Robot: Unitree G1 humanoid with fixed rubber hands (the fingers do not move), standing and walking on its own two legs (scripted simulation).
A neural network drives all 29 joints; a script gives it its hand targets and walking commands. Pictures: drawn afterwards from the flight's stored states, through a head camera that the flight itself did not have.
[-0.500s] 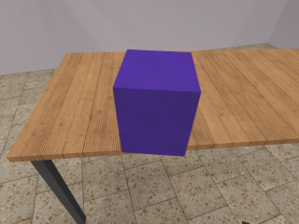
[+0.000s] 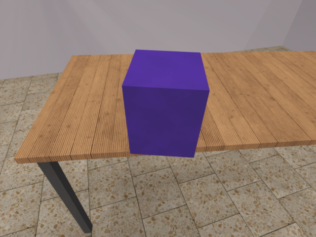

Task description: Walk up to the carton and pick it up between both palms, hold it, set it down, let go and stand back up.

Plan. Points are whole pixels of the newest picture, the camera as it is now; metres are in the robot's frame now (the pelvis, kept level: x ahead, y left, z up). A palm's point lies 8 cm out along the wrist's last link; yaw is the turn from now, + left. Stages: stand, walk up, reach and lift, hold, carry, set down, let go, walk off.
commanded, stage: stand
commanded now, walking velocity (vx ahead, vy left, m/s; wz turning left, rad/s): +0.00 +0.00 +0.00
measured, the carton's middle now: (164, 103) +0.48 +0.01 +0.11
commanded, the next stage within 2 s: none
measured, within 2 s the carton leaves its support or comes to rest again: neither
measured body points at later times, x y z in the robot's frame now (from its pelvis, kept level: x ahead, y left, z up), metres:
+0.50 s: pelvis -0.01 +0.00 +0.00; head -0.04 +0.01 +0.45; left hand +0.04 +0.28 -0.14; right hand +0.08 -0.27 -0.11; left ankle +0.06 +0.11 -0.74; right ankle -0.02 -0.12 -0.74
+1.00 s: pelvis -0.01 +0.00 +0.00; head -0.04 +0.01 +0.45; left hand +0.04 +0.28 -0.14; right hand +0.08 -0.27 -0.11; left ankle +0.06 +0.11 -0.74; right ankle -0.02 -0.12 -0.74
